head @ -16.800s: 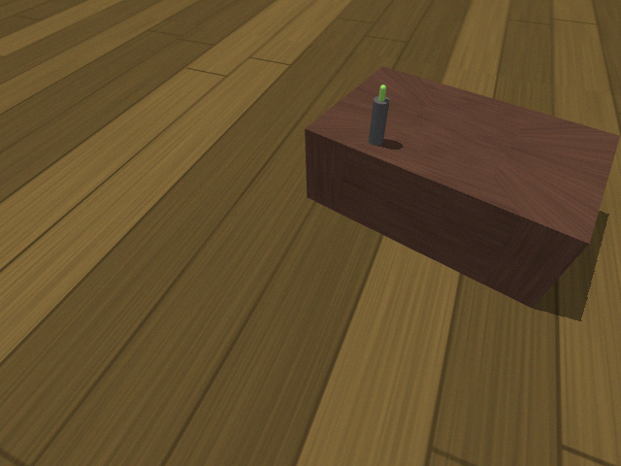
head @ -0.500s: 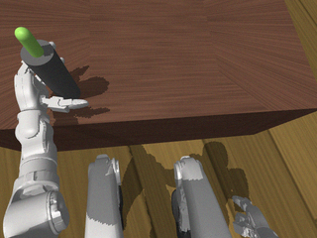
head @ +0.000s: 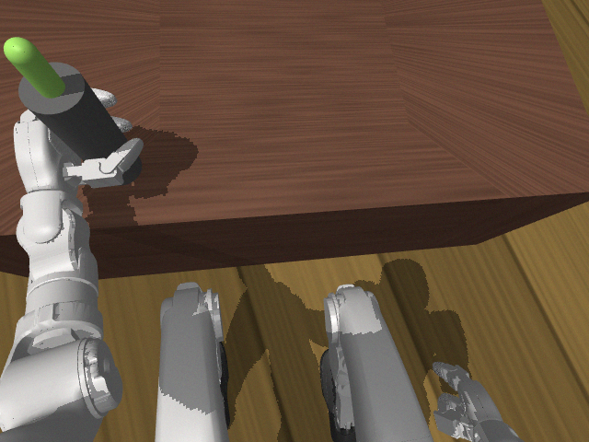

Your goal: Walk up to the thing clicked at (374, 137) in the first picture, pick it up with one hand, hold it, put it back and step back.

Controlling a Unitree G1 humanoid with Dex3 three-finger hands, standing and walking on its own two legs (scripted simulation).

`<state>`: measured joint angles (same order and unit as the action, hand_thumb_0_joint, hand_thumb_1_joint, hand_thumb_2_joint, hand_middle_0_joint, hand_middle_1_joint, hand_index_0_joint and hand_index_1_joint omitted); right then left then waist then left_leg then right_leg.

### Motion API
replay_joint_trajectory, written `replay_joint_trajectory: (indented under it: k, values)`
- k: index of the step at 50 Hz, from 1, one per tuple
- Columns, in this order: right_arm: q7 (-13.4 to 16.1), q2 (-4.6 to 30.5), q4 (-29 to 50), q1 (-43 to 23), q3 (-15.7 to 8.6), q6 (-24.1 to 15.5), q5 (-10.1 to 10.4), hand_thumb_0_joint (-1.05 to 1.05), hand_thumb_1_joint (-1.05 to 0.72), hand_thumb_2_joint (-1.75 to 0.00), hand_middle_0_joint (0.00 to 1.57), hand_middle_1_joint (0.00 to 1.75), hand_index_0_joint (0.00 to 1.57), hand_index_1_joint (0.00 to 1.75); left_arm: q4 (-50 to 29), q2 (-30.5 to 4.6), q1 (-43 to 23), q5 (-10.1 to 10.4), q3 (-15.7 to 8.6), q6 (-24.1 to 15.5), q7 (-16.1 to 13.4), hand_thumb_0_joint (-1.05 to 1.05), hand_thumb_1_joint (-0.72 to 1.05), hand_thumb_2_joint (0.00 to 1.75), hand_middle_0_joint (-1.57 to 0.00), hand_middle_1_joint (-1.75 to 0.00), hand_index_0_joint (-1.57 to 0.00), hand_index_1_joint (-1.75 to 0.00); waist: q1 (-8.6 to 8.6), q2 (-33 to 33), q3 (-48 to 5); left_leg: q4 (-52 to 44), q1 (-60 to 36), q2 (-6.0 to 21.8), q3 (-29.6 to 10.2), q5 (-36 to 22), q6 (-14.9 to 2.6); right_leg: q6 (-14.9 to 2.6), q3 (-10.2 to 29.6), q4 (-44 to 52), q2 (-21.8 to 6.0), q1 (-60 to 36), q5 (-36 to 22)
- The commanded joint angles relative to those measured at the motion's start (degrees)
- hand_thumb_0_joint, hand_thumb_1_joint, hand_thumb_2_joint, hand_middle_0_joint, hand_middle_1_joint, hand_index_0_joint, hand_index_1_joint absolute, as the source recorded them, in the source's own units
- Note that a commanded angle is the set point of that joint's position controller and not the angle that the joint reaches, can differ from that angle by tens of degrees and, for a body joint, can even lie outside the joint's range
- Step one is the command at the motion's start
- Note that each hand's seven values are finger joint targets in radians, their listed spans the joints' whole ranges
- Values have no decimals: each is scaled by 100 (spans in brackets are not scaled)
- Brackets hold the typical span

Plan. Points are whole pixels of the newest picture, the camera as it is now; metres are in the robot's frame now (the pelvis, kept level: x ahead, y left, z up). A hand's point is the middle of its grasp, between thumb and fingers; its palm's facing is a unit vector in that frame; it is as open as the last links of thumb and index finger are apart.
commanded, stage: settle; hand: left
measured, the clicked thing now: (82, 122) +0.47 +0.25 +0.05
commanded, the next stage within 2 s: lift in 1.12 s
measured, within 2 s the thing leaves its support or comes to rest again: leaves its support in 0.34 s
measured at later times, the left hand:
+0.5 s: hand (84, 128) +0.47 +0.25 +0.04, palm faces +0.18 -0.98 -0.03, open 8.0 cm
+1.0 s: hand (55, 77) +0.49 +0.26 +0.10, palm faces +0.17 -0.99 -0.01, open 8.0 cm
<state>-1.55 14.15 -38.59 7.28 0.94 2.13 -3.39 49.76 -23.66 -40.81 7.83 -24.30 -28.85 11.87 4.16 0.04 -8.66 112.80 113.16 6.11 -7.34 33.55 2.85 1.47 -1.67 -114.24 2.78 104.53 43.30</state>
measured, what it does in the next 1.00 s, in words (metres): rises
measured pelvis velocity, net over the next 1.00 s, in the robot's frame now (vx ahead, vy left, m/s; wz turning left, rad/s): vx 0.03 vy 0.01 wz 0.02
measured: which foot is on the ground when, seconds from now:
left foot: down 0.00-1.00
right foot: down 0.00-1.00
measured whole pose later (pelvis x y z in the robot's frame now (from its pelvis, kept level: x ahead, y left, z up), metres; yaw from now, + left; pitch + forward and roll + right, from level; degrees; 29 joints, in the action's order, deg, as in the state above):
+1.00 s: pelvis +0.03 +0.01 +0.09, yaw +1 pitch +32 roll -5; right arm -0.5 13.7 -39.9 9.6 0.3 1.7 -2.4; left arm 48.0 -23.5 -39.3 7.4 -23.9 -23.3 11.7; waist 5.2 -1.0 -9.3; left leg 97.2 96.5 6.2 -5.5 33.3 2.1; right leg 1.7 -1.7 -96.8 1.9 87.7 41.3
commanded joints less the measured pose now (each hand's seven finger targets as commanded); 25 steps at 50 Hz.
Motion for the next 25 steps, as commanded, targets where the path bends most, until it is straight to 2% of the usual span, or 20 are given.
replay_joint_trajectory:
  k: [1,5,7,9,12,13,14,15,16,21,24,25]
  values:
    - [73,1060,362,735,-325,-103,29,0,-90,-90,20,30,20,30,-724,-1046,-1610,64,-141,-281,-3,0,39,112,-123,-125,-124,-125,94,-429,-3286,-973,-2869,-123,350,-531,-400,-306,-217,1659,76,-1089,-1273]
    - [94,1074,429,765,-358,-104,29,0,-90,-90,20,30,20,30,-1128,-1081,-1858,56,-15,-210,69,0,35,113,-125,-129,-127,-128,72,-587,-3674,-998,-3103,-130,392,-548,-399,-301,-155,1767,65,-1311,-1294]
    - [102,1087,464,716,-361,-93,47,0,-90,-90,20,30,20,30,-1409,-1162,-1916,62,-33,-177,78,0,33,114,-125,-129,-127,-129,13,-783,-3709,-1121,-3308,-125,350,-451,-368,-332,-201,1736,62,-1192,-1195]
    - [120,1073,480,740,-366,-82,71,0,-90,-90,20,30,20,30,-1623,-1293,-1924,70,-122,-121,43,0,34,117,-127,-132,-129,-132,-49,-787,-3944,-1178,-3430,-132,319,-537,-370,-332,-223,1743,65,-1336,-1286]
    - [163,1064,521,743,-372,-74,106,0,-90,-90,20,30,20,30,-2112,-1360,-2086,114,-136,-49,-33,0,31,116,-126,-132,-128,-132,-29,-923,-4093,-1294,-3623,-132,313,-629,-376,-322,-190,1871,52,-1465,-1377]
    - [176,1060,442,793,-384,-68,98,0,-90,-90,20,30,20,30,-2197,-1528,-2114,108,-287,-38,-77,0,30,116,-125,-132,-127,-131,-84,-944,-4208,-1302,-3784,-121,323,-762,-388,-312,-159,1924,47,-1564,-1492]
    - [196,1043,427,791,-384,-62,105,0,-90,-90,20,30,20,30,-2287,-1575,-2171,107,-276,-14,-106,0,30,115,-125,-132,-127,-131,-69,-969,-4256,-1303,-3847,-115,340,-859,-403,-298,-130,1985,50,-1645,-1577]
    - [207,1038,392,824,-390,-60,110,0,-90,-90,20,30,20,30,-2407,-1576,-2191,104,-248,2,-133,0,28,115,-125,-132,-126,-131,-39,-1029,-4261,-1367,-3949,-119,316,-859,-402,-308,-135,2014,44,-1640,-1576]
    - [205,1037,366,807,-384,-55,114,0,-90,-90,20,30,20,30,-2489,-1652,-2182,104,-324,4,-167,0,24,116,-124,-132,-126,-131,-56,-1115,-4174,-1500,-4033,-109,244,-676,-376,-330,-169,1995,35,-1490,-1397]
    - [252,982,217,810,-357,-72,116,0,-90,-90,20,30,20,30,-2147,-1416,-2121,106,-117,89,-220,0,25,116,-122,-131,-123,-131,99,-1101,-3806,-1693,-4183,-101,206,-708,-395,-320,-137,2225,16,-1481,-1450]
    - [259,977,179,846,-359,-81,131,0,-91,-90,20,30,20,30,-1984,-1470,-2031,131,-192,101,-203,0,23,116,-122,-131,-124,-131,77,-997,-3691,-1834,-4205,-113,236,-653,-403,-319,-110,2417,9,-1645,-1396]
    - [257,977,235,826,-368,-92,134,0,-90,-90,20,30,20,30,-1960,-1397,-2010,128,-102,116,-180,0,25,116,-121,-131,-123,-130,66,-942,-3737,-1887,-4285,-115,249,-701,-406,-314,-89,2502,9,-1754,-1432]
